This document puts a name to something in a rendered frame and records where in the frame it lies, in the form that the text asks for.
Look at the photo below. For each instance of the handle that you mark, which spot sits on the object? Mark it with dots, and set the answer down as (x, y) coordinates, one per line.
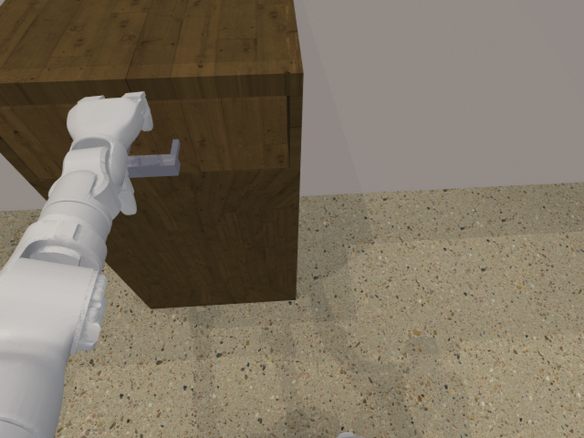
(155, 165)

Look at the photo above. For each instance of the cabinet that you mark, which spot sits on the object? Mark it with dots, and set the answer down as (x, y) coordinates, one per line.
(198, 238)

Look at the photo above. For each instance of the drawer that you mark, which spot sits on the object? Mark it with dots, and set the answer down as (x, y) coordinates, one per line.
(223, 134)

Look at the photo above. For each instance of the robot left forearm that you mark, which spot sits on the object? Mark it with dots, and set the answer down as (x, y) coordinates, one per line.
(74, 223)

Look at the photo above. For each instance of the left robot hand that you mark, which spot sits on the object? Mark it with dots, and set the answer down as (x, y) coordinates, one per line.
(121, 118)

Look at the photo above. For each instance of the left robot upper arm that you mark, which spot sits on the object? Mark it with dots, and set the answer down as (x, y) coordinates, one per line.
(47, 312)

